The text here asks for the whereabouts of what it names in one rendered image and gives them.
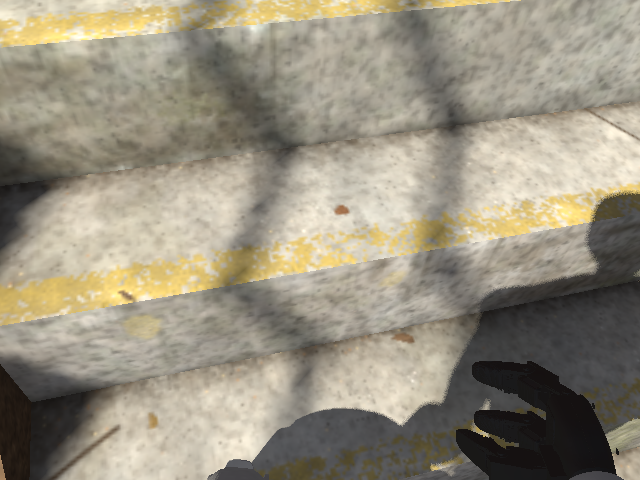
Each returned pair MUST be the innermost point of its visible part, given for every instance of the robot right hand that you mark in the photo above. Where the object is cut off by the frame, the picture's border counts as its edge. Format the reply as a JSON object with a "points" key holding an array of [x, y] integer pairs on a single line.
{"points": [[569, 442]]}

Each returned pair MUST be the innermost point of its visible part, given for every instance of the left robot shin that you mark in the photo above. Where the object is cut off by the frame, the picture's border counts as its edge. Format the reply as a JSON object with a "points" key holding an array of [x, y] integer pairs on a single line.
{"points": [[237, 463]]}

